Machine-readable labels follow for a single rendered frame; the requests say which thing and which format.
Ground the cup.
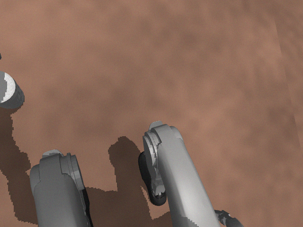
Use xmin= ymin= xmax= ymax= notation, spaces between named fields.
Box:
xmin=0 ymin=71 xmax=25 ymax=109

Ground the right robot hand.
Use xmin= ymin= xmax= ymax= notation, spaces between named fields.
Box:
xmin=214 ymin=210 xmax=244 ymax=227

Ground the left robot foot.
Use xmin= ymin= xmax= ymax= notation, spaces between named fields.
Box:
xmin=82 ymin=186 xmax=93 ymax=227

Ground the right robot foot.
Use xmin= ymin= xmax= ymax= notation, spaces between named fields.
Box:
xmin=138 ymin=152 xmax=167 ymax=206

